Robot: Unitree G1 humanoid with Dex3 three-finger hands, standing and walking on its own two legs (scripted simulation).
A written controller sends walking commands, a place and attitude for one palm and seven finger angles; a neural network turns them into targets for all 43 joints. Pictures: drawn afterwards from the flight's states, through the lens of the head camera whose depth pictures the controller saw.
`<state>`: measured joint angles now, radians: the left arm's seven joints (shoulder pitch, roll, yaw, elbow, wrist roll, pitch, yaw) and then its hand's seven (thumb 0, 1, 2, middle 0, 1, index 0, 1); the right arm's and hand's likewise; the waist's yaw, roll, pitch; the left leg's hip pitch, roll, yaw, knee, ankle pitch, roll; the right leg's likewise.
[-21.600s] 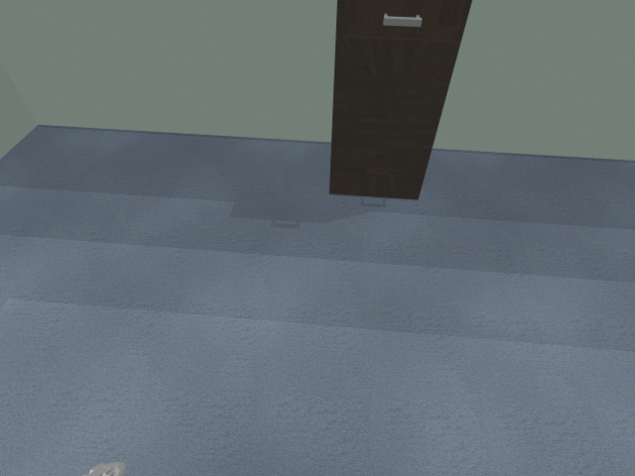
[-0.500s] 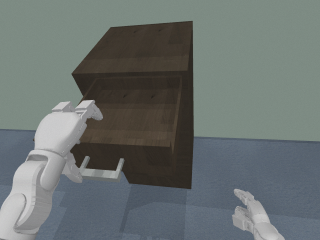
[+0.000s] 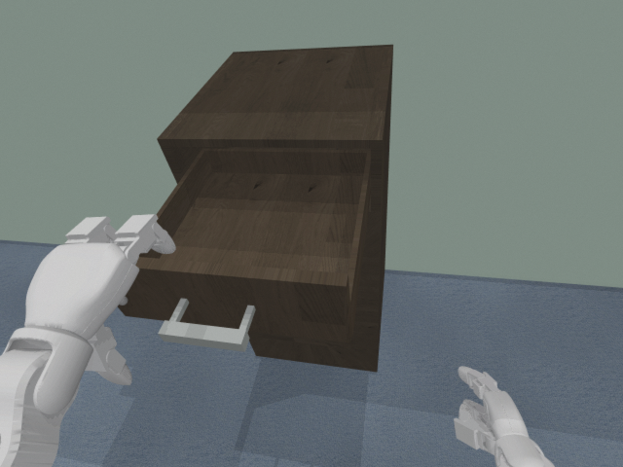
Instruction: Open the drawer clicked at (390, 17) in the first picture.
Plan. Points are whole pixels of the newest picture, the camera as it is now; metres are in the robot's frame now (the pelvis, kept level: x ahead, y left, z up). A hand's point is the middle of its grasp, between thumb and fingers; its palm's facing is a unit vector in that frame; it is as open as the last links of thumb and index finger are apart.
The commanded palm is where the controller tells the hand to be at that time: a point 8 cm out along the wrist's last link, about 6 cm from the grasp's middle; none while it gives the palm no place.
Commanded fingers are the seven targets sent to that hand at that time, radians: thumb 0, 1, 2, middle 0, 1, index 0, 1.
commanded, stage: draw the hand back to the body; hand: left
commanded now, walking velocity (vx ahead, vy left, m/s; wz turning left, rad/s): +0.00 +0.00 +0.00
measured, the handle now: (209, 322) +0.28 +0.21 +0.03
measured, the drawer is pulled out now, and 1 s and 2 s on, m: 0.30 0.30 0.30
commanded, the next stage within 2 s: step back with the hand held close in 1.04 s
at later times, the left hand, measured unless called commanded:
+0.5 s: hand (115, 272) +0.23 +0.22 +0.21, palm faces +0.41 -0.83 -0.37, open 11.6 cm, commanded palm +0.17 +0.27 +0.22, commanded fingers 0.00 0.34 0.66 -0.24 -0.66 -0.24 -0.66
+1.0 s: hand (80, 290) +0.21 +0.25 +0.21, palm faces +0.49 -0.79 -0.37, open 7.7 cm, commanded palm +0.15 +0.29 +0.22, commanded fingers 0.00 0.90 0.90 -0.20 -0.30 -0.20 -0.30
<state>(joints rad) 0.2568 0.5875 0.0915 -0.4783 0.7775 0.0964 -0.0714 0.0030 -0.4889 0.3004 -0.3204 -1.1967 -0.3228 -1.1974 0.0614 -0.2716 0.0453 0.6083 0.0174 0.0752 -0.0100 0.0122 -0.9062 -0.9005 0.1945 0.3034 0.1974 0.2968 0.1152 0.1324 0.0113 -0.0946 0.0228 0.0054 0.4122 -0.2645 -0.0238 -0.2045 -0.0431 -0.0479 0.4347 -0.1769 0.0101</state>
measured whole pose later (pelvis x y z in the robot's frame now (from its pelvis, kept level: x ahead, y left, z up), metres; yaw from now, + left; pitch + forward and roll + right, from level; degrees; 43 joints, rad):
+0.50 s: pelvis +0.02 +0.00 +0.00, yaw -1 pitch -5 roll -1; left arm 0.38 0.33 0.32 -0.55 -0.03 -0.17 0.10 0.00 0.01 0.52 -0.27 -0.87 -0.28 -0.87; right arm 0.20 -0.22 0.02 0.67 -0.02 -0.17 -0.08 0.01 -0.90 -0.90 0.20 0.30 0.20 0.30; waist 0.05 0.06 0.05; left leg -0.02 0.05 0.01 0.41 -0.30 -0.03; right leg -0.12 -0.02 -0.05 0.39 -0.19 0.01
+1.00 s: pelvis +0.02 +0.01 +0.00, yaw +0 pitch -5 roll -1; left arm 0.41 0.32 0.36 -0.54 -0.04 -0.12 0.10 0.01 0.81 0.86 -0.22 -0.35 -0.22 -0.35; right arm 0.16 -0.19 0.04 0.64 -0.02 -0.16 -0.08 0.01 -0.90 -0.90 0.20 0.30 0.20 0.30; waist 0.09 0.06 0.04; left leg -0.03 0.04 0.00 0.42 -0.30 -0.02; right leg -0.11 -0.03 -0.06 0.39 -0.19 0.02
